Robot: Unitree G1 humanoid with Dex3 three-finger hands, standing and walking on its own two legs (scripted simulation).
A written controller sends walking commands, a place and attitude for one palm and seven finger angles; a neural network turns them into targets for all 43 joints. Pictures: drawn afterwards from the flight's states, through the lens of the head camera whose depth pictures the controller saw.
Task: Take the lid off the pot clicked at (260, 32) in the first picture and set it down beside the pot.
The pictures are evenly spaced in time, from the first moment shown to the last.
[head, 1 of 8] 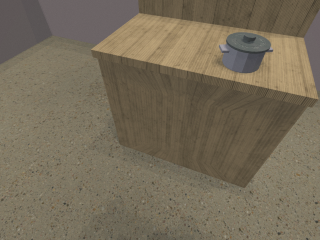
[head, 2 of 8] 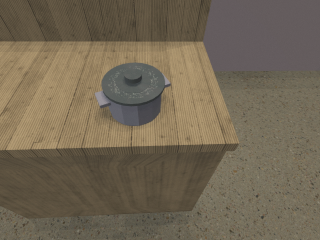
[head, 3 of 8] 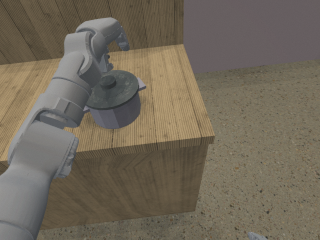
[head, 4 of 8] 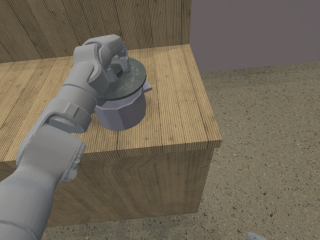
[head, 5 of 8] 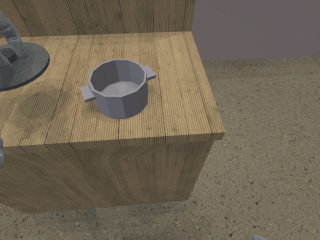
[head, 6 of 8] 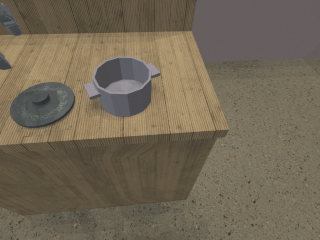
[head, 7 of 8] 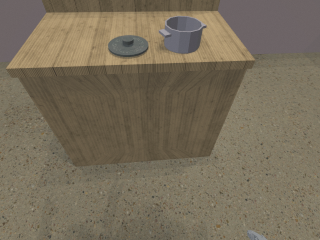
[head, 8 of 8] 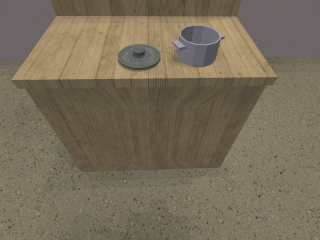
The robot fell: no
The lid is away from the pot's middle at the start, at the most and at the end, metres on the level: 0.00 0.24 0.23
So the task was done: yes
